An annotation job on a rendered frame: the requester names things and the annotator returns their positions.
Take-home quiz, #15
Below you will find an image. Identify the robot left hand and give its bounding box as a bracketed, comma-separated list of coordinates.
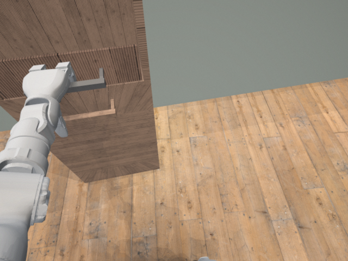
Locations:
[22, 61, 77, 138]

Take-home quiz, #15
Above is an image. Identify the drawer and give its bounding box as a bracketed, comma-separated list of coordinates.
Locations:
[0, 44, 142, 99]

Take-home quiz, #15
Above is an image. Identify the left robot forearm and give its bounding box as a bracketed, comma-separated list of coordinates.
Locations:
[0, 94, 60, 177]

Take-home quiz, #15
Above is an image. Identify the cabinet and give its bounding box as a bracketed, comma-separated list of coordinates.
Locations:
[0, 0, 160, 183]

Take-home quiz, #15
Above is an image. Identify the left robot upper arm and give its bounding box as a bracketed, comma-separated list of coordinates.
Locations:
[0, 171, 51, 261]

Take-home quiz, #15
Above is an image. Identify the handle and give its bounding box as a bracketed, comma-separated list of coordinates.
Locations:
[23, 68, 106, 97]
[63, 109, 117, 125]

